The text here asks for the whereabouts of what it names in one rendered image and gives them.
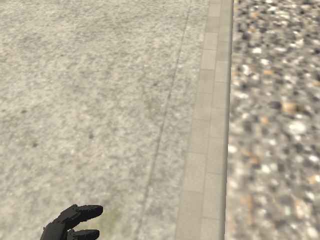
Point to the left robot hand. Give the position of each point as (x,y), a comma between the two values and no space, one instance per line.
(68,219)

